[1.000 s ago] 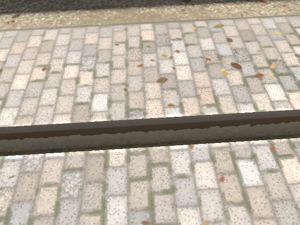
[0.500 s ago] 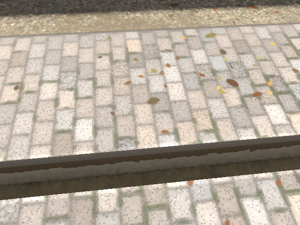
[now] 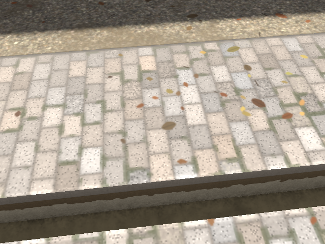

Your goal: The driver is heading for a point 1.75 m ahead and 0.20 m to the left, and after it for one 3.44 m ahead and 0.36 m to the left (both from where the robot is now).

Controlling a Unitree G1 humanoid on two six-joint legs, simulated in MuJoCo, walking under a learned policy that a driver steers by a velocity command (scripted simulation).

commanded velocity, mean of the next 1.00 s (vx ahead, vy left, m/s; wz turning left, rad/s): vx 0.01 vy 0.00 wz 0.00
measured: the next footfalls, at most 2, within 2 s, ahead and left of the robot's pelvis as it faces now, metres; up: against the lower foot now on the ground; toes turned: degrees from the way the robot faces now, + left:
right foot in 2.00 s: +0.17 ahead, -0.14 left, +0.00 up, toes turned -4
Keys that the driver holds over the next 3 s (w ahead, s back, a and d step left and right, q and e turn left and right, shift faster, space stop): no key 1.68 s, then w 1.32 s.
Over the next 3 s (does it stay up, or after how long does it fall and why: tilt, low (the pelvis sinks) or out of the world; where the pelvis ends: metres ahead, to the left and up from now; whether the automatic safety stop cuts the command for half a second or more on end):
stays up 0.62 -0.06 -0.01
